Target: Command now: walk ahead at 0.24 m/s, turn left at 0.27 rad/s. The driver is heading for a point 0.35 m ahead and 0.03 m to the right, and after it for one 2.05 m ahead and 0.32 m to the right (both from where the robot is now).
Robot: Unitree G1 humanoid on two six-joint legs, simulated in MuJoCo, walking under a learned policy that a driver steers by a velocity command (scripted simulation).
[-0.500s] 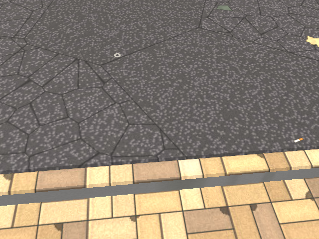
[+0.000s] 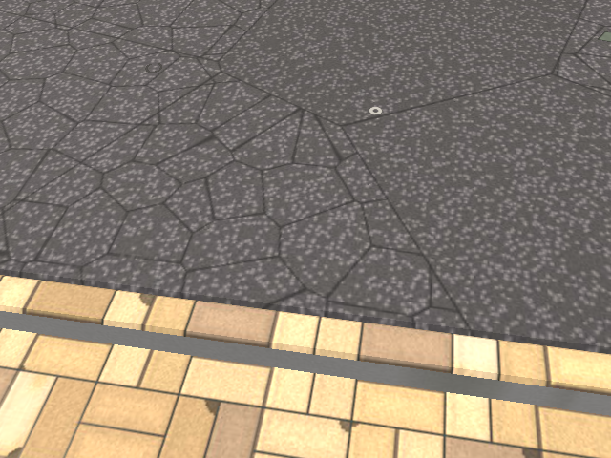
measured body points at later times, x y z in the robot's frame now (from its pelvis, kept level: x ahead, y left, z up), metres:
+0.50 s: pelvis +0.16 +0.04 +0.01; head +0.18 +0.06 +0.46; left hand +0.23 +0.30 -0.14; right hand +0.20 -0.23 -0.12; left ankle +0.10 +0.12 -0.74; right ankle +0.19 -0.09 -0.67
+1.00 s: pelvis +0.29 +0.01 +0.00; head +0.33 -0.01 +0.44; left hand +0.47 +0.26 -0.12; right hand +0.32 -0.28 -0.13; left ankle +0.38 +0.17 -0.69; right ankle +0.34 -0.05 -0.74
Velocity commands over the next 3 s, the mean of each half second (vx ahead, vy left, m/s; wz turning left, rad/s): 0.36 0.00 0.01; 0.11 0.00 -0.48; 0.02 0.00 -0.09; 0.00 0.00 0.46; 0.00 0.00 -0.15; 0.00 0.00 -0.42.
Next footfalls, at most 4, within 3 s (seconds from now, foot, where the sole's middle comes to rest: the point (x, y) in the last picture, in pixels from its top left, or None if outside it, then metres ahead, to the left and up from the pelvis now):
0.28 left None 0.14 0.12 -0.78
0.70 right None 0.37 -0.07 -0.78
1.22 left None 0.42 0.14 -0.78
1.86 left None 0.42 0.18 -0.78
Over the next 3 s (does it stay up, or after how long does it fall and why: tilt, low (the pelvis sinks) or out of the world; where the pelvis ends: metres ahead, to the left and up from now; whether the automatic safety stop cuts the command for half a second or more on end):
stays up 0.36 0.09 0.00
